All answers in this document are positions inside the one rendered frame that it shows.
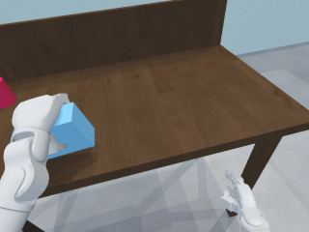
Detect right robot forearm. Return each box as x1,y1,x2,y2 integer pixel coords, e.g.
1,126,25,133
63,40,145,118
239,206,271,232

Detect sponge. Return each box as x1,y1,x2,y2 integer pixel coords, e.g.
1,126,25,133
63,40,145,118
11,102,95,160

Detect robot left hand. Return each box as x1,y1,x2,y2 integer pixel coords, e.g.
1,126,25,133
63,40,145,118
12,93,70,155

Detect table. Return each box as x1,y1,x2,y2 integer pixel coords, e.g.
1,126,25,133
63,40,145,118
0,0,309,232

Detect robot right hand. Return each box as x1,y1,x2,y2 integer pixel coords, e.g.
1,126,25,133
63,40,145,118
221,170,258,215

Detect left robot forearm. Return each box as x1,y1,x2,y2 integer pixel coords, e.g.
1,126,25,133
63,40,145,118
0,128,51,232

